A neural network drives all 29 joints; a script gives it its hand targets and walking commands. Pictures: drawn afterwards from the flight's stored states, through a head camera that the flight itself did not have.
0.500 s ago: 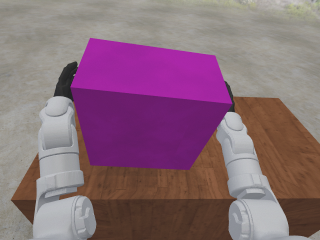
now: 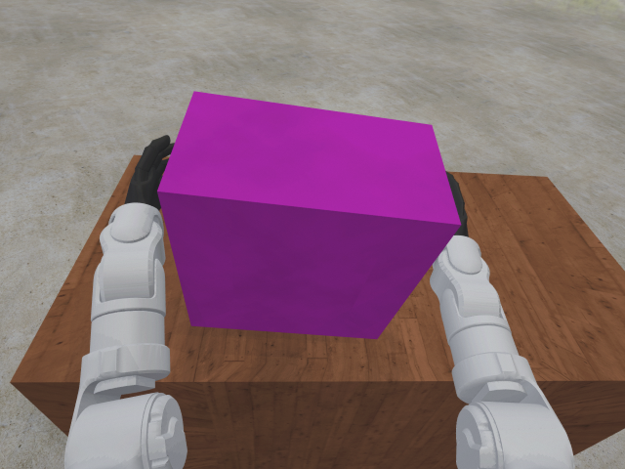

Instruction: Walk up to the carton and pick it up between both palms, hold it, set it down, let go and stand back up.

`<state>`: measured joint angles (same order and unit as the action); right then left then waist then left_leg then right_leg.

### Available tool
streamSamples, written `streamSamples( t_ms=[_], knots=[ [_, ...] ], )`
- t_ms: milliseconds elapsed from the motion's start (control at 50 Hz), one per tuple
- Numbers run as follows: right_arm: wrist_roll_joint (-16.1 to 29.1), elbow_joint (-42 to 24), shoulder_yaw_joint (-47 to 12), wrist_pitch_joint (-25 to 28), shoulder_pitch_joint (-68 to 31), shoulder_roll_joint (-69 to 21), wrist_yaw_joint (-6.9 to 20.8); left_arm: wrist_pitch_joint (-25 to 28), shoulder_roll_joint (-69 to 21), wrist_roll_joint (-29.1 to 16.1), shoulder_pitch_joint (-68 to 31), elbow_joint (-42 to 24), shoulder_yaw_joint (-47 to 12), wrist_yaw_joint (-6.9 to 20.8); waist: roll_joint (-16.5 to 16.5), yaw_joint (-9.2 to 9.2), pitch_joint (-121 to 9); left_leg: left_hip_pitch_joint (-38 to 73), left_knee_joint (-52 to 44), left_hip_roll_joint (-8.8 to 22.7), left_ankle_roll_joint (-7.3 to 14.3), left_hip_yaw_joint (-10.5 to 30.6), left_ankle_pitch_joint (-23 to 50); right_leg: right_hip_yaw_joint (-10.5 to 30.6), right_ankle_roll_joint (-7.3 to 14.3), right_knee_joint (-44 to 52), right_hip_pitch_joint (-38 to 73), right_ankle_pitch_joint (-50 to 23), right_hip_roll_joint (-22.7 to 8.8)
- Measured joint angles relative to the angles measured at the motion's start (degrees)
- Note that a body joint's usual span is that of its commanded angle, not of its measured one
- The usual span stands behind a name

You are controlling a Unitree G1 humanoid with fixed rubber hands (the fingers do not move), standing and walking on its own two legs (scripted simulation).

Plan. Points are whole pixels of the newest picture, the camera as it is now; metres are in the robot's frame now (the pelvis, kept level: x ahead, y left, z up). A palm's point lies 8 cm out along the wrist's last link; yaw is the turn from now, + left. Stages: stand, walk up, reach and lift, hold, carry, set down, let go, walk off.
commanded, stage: set down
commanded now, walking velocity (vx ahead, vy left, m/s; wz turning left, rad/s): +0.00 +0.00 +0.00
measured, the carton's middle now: (300, 235) +0.39 +0.01 +0.11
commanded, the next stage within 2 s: none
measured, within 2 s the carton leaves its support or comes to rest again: rests again in 1.96 s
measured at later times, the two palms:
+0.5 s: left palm (168, 217) +0.39 +0.18 +0.14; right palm (451, 248) +0.36 -0.20 +0.12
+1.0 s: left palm (171, 230) +0.41 +0.19 +0.09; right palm (433, 257) +0.38 -0.19 +0.08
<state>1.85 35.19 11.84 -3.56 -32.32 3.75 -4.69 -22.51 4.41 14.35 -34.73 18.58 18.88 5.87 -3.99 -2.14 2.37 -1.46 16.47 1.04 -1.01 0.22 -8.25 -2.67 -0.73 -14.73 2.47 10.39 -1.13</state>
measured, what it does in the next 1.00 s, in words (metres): stands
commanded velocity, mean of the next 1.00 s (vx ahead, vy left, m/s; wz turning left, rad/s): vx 0.00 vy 0.00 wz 0.00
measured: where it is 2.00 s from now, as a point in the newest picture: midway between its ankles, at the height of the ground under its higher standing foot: outside the picture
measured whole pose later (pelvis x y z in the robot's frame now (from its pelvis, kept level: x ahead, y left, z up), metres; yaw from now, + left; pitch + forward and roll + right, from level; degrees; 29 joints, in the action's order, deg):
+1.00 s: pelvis +0.01 +0.00 +0.00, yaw +0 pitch +1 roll -1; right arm -9.0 47.0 23.6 7.4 -32.3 1.2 -2.0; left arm -4.2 5.1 11.3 -38.3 44.0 18.1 3.0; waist -2.0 -0.7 -0.2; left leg -9.4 16.9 1.2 -1.1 0.0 -8.3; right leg -2.6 -0.9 -13.1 -4.6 9.3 -1.0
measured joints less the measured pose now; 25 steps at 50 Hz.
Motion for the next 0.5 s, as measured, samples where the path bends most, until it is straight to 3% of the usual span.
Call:
streamSamples(
  t_ms=[320,500],
  knots=[
    [-1.23,2.03,2.39,4.89,1.94,0.37,1.66,6.4,-0.87,-3.2,1.93,4.42,-2.33,-2.95,1.44,0.59,-1.44,-3.79,1.4,0.36,-0.19,0.15,-0.58,-0.13,-0.09,0.98,-2.67,-0.68,0.38],
    [-5.19,5.94,5.28,3.93,-0.14,-0.39,1.73,7.76,-1.28,-0.4,-2.3,12.72,1.08,-1.47,1.39,0.5,-0.72,-2.81,-0.66,0.32,-0.1,-0.13,0.89,0.12,0.06,0.44,-3.03,-0.91,0.31]
  ],
)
